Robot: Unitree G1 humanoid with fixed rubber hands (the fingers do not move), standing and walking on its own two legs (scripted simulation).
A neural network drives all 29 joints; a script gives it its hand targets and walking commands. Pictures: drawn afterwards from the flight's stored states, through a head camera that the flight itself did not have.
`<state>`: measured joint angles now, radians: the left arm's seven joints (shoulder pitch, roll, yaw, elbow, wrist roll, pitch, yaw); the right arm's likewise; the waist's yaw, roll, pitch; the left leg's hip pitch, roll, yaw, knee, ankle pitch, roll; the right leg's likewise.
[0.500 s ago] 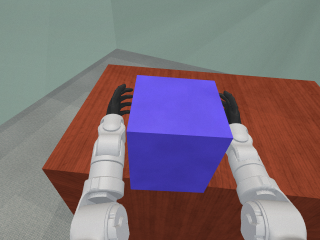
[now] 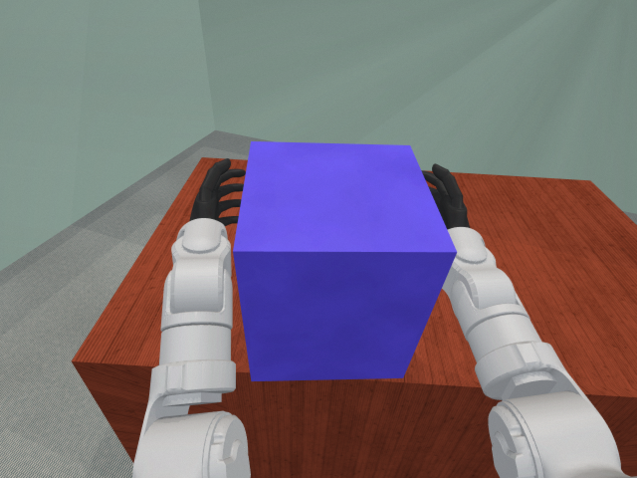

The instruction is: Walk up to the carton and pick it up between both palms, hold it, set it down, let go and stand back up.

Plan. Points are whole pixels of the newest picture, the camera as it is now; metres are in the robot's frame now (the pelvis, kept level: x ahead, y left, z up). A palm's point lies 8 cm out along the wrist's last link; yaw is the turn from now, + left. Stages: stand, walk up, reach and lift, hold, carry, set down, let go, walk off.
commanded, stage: reach and lift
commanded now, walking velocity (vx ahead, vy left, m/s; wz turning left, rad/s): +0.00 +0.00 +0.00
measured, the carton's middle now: (330, 264) +0.37 -0.01 +0.13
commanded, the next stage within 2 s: hold in 1.32 s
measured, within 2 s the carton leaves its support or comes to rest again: neither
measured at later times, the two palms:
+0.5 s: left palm (201, 201) +0.36 +0.14 +0.23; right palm (453, 209) +0.36 -0.16 +0.22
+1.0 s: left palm (191, 178) +0.36 +0.15 +0.27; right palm (457, 181) +0.36 -0.15 +0.26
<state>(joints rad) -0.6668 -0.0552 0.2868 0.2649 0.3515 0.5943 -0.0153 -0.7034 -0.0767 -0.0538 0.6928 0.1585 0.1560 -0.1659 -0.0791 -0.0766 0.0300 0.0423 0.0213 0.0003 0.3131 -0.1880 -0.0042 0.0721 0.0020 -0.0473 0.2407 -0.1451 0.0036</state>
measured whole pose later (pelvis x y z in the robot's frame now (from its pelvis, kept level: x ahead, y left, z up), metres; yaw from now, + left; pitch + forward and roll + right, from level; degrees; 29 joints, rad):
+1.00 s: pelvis +0.00 +0.00 +0.00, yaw +1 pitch -9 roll -1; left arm -0.81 0.00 0.33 0.20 0.35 0.78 -0.06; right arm -0.85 -0.10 -0.05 0.63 0.24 0.33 -0.21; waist -0.10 -0.06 -0.01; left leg 0.02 0.02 -0.01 0.34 -0.19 -0.01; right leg 0.06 0.01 -0.06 0.25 -0.14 0.00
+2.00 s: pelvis +0.00 +0.00 +0.00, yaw +0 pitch -10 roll -1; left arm -0.85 0.03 0.34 0.18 0.35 0.88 -0.08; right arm -0.95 -0.14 0.00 0.65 0.34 0.46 -0.25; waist -0.10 -0.05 -0.05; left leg 0.04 0.03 -0.01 0.33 -0.20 -0.02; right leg 0.08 0.01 -0.05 0.24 -0.15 0.00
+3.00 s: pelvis +0.00 +0.00 +0.00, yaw +0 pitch -9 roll -1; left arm -0.82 0.03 0.32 0.17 0.35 0.90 -0.09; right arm -0.93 -0.15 0.02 0.64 0.37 0.49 -0.26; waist -0.12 -0.06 -0.06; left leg 0.03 0.03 -0.01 0.34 -0.20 -0.02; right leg 0.07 0.01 -0.05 0.24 -0.15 0.00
